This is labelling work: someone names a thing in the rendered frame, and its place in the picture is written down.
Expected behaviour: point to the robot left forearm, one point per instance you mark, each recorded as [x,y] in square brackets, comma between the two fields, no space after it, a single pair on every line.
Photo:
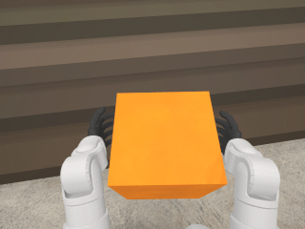
[82,185]

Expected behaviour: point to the carton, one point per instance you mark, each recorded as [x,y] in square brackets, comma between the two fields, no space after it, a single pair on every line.
[165,146]

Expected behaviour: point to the robot left hand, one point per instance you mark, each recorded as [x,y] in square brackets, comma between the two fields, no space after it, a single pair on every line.
[97,127]

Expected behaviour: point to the robot right forearm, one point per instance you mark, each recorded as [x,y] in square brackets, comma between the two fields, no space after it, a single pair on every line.
[256,186]

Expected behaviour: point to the robot right hand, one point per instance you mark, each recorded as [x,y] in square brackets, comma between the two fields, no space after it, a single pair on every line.
[229,132]

